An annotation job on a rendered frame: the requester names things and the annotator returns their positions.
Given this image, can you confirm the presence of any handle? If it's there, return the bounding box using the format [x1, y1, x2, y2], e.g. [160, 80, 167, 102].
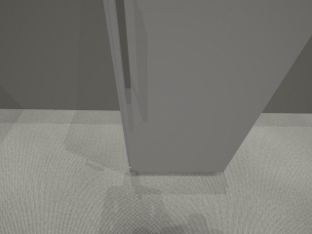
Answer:
[115, 0, 132, 89]

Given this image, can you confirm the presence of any fridge door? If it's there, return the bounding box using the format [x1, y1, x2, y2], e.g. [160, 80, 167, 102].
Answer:
[107, 0, 312, 173]

